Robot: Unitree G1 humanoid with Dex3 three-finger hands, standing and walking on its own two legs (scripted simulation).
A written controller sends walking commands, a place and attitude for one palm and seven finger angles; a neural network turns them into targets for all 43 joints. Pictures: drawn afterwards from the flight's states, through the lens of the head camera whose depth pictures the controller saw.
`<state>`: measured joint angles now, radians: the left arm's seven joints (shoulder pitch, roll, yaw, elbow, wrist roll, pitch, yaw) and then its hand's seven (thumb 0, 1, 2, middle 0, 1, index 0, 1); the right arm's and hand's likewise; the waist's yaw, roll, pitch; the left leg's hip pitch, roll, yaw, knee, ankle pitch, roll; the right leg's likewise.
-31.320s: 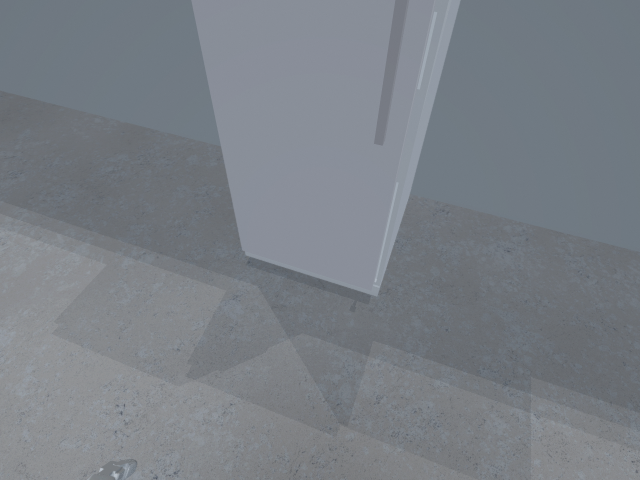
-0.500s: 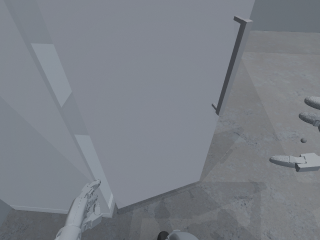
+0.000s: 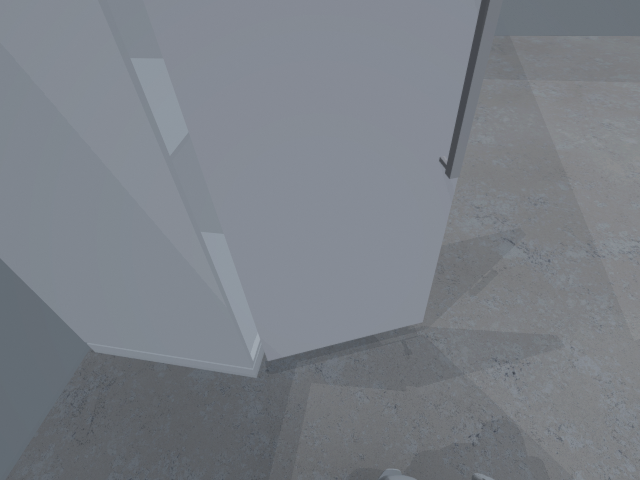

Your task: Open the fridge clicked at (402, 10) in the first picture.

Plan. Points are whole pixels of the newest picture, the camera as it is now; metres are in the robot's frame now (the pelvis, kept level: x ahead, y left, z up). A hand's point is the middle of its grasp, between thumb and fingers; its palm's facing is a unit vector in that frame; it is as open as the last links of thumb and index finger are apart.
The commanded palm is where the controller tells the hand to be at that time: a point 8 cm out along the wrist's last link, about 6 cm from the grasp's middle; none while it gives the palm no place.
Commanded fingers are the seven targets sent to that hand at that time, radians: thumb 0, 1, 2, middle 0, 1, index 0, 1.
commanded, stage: relax the arm and regain balance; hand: right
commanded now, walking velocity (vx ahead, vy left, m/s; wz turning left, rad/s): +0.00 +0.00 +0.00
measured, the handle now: (464, 91) +0.70 -0.17 +0.16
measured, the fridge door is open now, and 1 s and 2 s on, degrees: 66 66 66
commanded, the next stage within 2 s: step back with the hand held close in 1.20 s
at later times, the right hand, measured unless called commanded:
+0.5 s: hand out of the picture +0.02 -0.28 -0.12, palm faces +0.12 +0.96 -0.26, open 16.2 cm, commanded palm none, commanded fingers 0.00 0.50 -0.30 0.15 0.30 0.15 0.30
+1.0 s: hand out of the picture -0.03 -0.39 -0.13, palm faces +0.00 +0.95 -0.32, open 16.3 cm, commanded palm none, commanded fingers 0.00 0.50 -0.30 0.15 0.30 0.15 0.30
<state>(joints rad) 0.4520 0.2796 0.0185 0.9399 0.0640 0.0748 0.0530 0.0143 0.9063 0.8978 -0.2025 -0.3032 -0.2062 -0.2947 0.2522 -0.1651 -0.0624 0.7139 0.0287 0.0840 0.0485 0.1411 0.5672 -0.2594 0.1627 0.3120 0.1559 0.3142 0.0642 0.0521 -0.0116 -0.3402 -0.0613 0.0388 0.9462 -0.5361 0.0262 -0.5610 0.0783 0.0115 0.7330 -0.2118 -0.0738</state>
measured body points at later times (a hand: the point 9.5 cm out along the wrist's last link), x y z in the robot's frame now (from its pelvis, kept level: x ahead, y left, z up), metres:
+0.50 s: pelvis -0.09 -0.08 +0.02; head -0.09 -0.07 +0.47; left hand -0.04 +0.15 -0.13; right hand +0.01 -0.33 -0.10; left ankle -0.07 +0.04 -0.70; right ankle -0.08 -0.17 -0.70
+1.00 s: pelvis -0.09 -0.15 +0.04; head -0.08 -0.16 +0.49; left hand -0.08 +0.11 -0.10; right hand -0.03 -0.44 -0.11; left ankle -0.09 +0.03 -0.70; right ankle -0.09 -0.18 -0.70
